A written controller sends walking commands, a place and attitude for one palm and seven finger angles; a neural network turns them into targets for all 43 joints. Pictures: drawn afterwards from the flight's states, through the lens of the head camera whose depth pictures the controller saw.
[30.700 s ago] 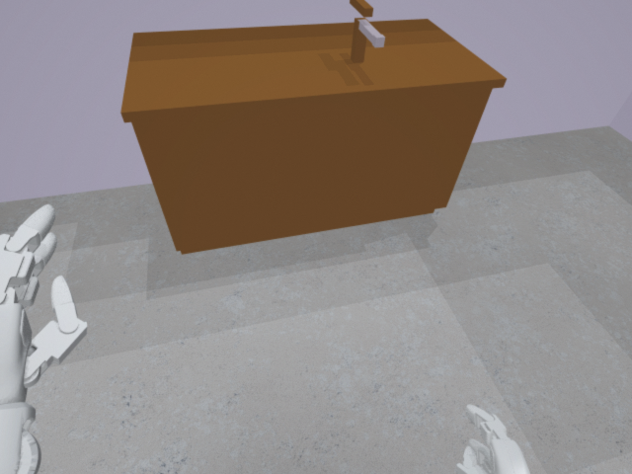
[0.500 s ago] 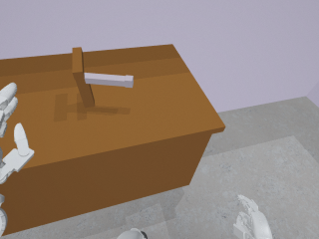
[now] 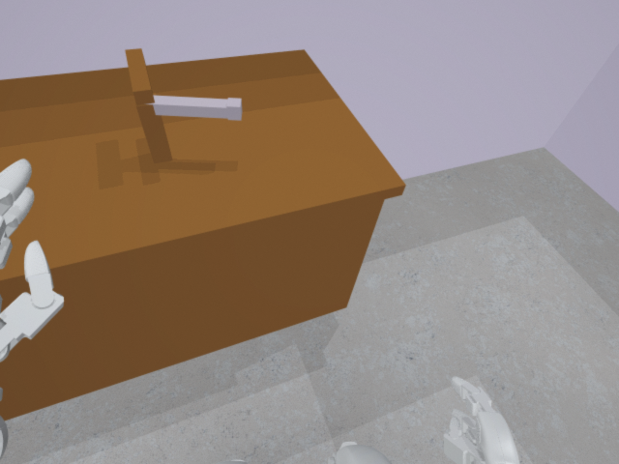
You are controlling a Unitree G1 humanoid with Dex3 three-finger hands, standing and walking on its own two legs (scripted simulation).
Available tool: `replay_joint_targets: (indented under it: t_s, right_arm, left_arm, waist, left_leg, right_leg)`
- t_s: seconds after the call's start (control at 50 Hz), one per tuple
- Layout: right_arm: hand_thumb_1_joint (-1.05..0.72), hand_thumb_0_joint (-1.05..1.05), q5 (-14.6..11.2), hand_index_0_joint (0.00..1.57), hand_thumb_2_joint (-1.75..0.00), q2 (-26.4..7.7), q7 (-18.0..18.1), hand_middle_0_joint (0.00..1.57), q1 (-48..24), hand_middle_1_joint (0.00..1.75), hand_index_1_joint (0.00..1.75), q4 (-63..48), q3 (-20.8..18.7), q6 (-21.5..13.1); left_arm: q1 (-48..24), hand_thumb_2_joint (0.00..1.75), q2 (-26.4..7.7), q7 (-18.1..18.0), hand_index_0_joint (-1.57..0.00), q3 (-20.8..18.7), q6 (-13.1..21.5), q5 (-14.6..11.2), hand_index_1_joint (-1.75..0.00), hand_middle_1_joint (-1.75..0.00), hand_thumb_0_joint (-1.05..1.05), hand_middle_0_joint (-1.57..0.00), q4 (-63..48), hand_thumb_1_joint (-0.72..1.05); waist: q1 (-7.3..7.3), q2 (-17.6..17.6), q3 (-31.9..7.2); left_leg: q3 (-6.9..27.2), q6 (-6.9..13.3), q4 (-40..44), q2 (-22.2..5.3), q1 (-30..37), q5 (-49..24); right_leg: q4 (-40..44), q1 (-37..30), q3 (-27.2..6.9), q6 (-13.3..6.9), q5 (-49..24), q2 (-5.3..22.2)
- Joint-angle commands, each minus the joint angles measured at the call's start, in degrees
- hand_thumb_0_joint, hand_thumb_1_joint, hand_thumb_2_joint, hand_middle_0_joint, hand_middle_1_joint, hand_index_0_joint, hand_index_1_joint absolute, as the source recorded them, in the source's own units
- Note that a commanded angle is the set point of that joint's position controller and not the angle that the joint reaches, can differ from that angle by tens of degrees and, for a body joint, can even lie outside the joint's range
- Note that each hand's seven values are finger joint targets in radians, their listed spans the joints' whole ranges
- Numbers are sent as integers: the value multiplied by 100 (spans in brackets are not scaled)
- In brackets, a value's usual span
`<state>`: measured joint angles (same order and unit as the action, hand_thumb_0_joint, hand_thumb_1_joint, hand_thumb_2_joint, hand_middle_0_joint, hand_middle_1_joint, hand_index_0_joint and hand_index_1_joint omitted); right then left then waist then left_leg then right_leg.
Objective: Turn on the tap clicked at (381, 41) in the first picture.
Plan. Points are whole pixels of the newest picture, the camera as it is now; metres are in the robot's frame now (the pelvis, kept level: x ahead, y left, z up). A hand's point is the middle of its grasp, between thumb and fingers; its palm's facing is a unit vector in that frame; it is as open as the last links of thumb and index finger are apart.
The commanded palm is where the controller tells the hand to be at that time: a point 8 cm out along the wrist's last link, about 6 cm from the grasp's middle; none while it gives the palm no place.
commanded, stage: stop stepping back and stand still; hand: left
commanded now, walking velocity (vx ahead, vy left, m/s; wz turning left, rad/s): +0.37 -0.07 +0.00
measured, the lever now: (234, 109) +0.68 +0.16 +0.07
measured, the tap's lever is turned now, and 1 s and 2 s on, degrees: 71 71 71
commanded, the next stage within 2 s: stand and check the lever's angle in 1.44 s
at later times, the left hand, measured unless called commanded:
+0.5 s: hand (14, 414) +0.14 +0.23 +0.17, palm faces +0.40 -0.82 -0.41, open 7.4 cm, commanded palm +0.08 +0.26 +0.19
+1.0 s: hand out of the picture +0.14 +0.24 +0.17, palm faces +0.45 -0.81 -0.37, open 7.4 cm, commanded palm +0.09 +0.29 +0.19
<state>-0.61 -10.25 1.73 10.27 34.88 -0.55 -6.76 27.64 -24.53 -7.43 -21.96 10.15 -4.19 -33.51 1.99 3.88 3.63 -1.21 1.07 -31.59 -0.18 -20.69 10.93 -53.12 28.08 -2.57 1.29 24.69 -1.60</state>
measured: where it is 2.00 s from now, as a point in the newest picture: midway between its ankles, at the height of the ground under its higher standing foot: outside the picture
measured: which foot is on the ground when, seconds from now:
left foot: down 0.00-0.12, up 0.14-0.32, down 0.34-0.50, up 0.52-0.76, down 0.78-1.00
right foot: up 0.00-0.10, down 0.12-1.00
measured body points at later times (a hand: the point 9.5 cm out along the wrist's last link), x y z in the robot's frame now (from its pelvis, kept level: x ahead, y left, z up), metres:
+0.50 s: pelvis -0.07 -0.02 +0.00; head -0.10 -0.03 +0.44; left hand +0.11 +0.27 +0.19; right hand +0.08 -0.25 -0.09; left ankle -0.03 +0.13 -0.73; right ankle -0.03 -0.10 -0.73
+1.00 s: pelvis -0.05 -0.01 +0.01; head -0.05 -0.01 +0.46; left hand +0.11 +0.28 +0.19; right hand +0.14 -0.23 -0.08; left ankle -0.05 +0.12 -0.73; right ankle -0.02 -0.10 -0.73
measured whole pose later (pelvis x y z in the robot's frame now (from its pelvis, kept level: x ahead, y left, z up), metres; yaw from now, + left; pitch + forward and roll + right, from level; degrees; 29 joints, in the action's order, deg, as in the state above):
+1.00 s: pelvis -0.05 -0.01 +0.01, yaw +5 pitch -1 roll -1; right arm -0.7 -12.3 3.5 11.4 36.5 -0.4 -6.9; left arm 27.9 -20.2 -8.6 -17.6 8.1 -3.3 -27.5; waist 0.4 -1.4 0.8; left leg -1.1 -0.3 -31.0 -2.1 -13.6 16.0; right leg -28.4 13.4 4.2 -2.3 13.8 -1.3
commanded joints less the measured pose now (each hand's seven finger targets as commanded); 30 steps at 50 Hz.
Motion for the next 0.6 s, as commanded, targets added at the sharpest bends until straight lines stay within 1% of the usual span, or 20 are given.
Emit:
replay_joint_targets:
  t_s: [0.0, 0.04, 0.06, 0.08, 0.1, 0.12, 0.14, 0.18, 0.26, 0.28, 0.3, 0.32, 0.34, 0.38, 0.44, 0.46, 0.48, 0.5, 0.54, 0.58]
  right_arm:
    - [-90, 0, -34, 20, -90, -959, 94, 20, -441, 30, 30, -805, -261, -243]
    - [-90, 0, 31, 20, -90, -937, 162, 20, -429, 30, 30, -762, -253, -132]
    - [-90, 0, 59, 20, -90, -927, 186, 20, -345, 30, 30, -727, -277, -89]
    - [-90, 0, 81, 20, -90, -888, 193, 20, -337, 30, 30, -686, -292, -56]
    - [-90, 0, 63, 20, -90, -852, 197, 20, -382, 30, 30, -679, -280, -19]
    - [-90, 0, 27, 20, -90, -826, 194, 20, -292, 30, 30, -566, -281, -90]
    - [-90, 0, 7, 20, -90, -874, 186, 20, -236, 30, 30, -441, -286, -127]
    - [-90, 0, -13, 20, -90, -844, 202, 20, -367, 30, 30, -369, -225, -87]
    - [-90, 0, 51, 20, -90, -775, 395, 20, -371, 30, 30, -466, -118, -230]
    - [-90, 0, 55, 20, -90, -933, 443, 20, -325, 30, 30, -541, -182, -271]
    - [-90, 0, 76, 20, -90, -1074, 425, 20, -299, 30, 30, -606, -198, -261]
    - [-90, 0, 45, 20, -90, -1028, 406, 20, -317, 30, 30, -651, -218, -228]
    - [-90, 0, -17, 20, -90, -941, 347, 20, -276, 30, 30, -624, -281, -228]
    - [-90, 0, -70, 20, -90, -870, 176, 20, -374, 30, 30, -647, -238, -229]
    - [-90, 0, -6, 20, -90, -858, 196, 20, -457, 30, 30, -650, -153, -182]
    - [-90, 0, 32, 20, -90, -858, 230, 20, -438, 30, 30, -683, -202, -157]
    - [-90, 0, 31, 20, -90, -814, 207, 20, -427, 30, 30, -719, -259, -110]
    - [-90, 0, -16, 20, -90, -797, 216, 20, -503, 30, 30, -774, -227, -127]
    - [-90, 0, -5, 20, -90, -790, 159, 20, -235, 30, 30, -445, -242, -258]
    - [-90, 0, -9, 20, -90, -791, 205, 20, -279, 30, 30, -385, -233, -222]
  left_arm:
    - [174, 90, -654, -193, -20, -561, 201, 102, -30, -30, 0, -20, -1128, 90]
    - [115, 90, -619, -201, -20, -519, 128, 180, -30, -30, 0, -20, -823, 90]
    - [-44, 90, -608, -175, -20, -436, 120, 237, -30, -30, 0, -20, -749, 90]
    - [-174, 90, -761, -152, -20, -458, 119, 262, -30, -30, 0, -20, -717, 90]
    - [-475, 90, -765, -119, -20, -409, 141, 230, -30, -30, 0, -20, -836, 90]
    - [-721, 90, -695, -123, -20, -314, 108, 203, -30, -30, 0, -20, -702, 90]
    - [-880, 90, -552, -104, -20, -148, 96, 168, -30, -30, 0, -20, -472, 90]
    - [-1335, 90, -738, -115, -20, -192, 91, 212, -30, -30, 0, -20, -516, 90]
    - [-1067, 90, -625, -277, -20, -87, 126, 220, -30, -30, 0, -20, -705, 90]
    - [-918, 90, -595, -297, -20, -104, 95, 176, -30, -30, 0, -20, -633, 90]
    - [-1080, 90, -515, -304, -20, -69, 145, 169, -30, -30, 0, -20, -930, 90]
    - [-1057, 90, -697, -296, -20, -247, 105, 252, -30, -30, 0, -20, -922, 90]
    - [-942, 90, -771, -247, -20, -444, 81, 218, -30, -30, 0, -20, -473, 90]
    - [-658, 90, -691, -136, -20, -417, 60, 193, -30, -30, 0, -20, -396, 90]
    - [-279, 90, -582, -141, -20, -364, 79, 165, -30, -30, 0, -20, -281, 90]
    - [-213, 90, -588, -122, -20, -355, 66, 191, -30, -30, 0, -20, -236, 90]
    - [-135, 90, -655, -71, -20, -310, 34, 232, -30, -30, 0, -20, -175, 90]
    - [-698, 90, -697, -27, -20, -270, 78, 142, -30, -30, 0, -20, -681, 90]
    - [-814, 90, -757, -21, -20, -324, 186, 119, -30, -30, 0, -20, -593, 90]
    - [-990, 90, -855, -34, -20, -342, 240, 127, -30, -30, 0, -20, -715, 90]
  waist:
    - [-147, -1779, -735]
    - [-266, -1553, -896]
    - [-266, -1056, -901]
    - [-239, -147, -879]
    - [-202, 736, -750]
    - [-176, 1336, -734]
    - [-48, 1118, -441]
    - [21, 440, -340]
    - [-80, -288, -674]
    - [-61, -846, -562]
    - [-56, -1993, -542]
    - [-105, -2245, -727]
    - [-80, -1732, -481]
    - [-154, -1816, -188]
    - [-326, -1269, -354]
    - [-412, -450, -390]
    - [-386, 1068, -304]
    - [-264, 1433, -339]
    - [-42, 339, -320]
    - [-9, -240, -227]
  left_leg:
    - [1409, 456, 2115, -1202, -425, 3084]
    - [1022, 259, 1651, -875, -748, 3104]
    - [622, 160, 897, -497, -727, 2738]
    - [224, 90, -486, -114, -723, 2322]
    - [56, 9, -2394, 151, -724, 1663]
    - [249, -41, -3337, 140, -888, 1463]
    - [435, -51, -3698, -3, -840, 1160]
    - [423, 23, -2678, -352, -300, 1167]
    - [-350, 208, 89, 7, 1070, 1414]
    - [212, 352, 967, -227, 1161, 1826]
    - [1794, 744, 1713, -1128, 1396, 2457]
    - [2225, 1063, 2009, -1620, 1120, 2077]
    - [2416, 1173, 2218, -1735, 331, 2634]
    - [2079, 1059, 2242, -1631, -454, 3251]
    - [1162, 563, 1240, -1123, -1192, 2923]
    - [620, 355, -33, -652, -1542, 2596]
    - [-81, 140, -2167, 114, -1942, 2198]
    - [110, 34, -3616, 202, -1858, 1618]
    - [600, -34, -3959, -150, -1535, 867]
    - [423, -61, -3269, -336, -1066, 533]
  right_leg:
    - [1221, -1300, 466, -83, -56, -38]
    - [2417, -2449, 650, -204, -340, -189]
    - [3078, -2600, 537, -310, -471, -79]
    - [3657, -2292, -274, -638, -271, 538]
    - [4342, -1578, -1802, -1145, -124, 1536]
    - [4583, -1085, -2506, -1399, 790, 2104]
    - [4602, -563, -2210, -1325, 1045, 1974]
    - [4262, -60, -1321, -1120, 1097, 1825]
    - [3506, -211, -598, -882, 1503, 1205]
    - [2732, -222, -385, -729, 1268, 877]
    - [1260, 243, 208, -402, 768, 118]
    - [-178, 239, 623, -130, 449, -297]
    - [-847, 121, 267, -94, 215, -76]
    - [-429, -158, 178, -142, 38, 234]
    - [2105, -2271, 525, -225, -223, 78]
    - [2996, -2816, 244, -335, -193, 119]
    - [4041, -2552, -1582, -752, 737, 1153]
    - [4668, -1893, -3016, -1116, 527, 2024]
    - [4530, -1137, -2593, -1151, 1299, 2007]
    - [4462, -659, -1683, -1042, 1012, 1852]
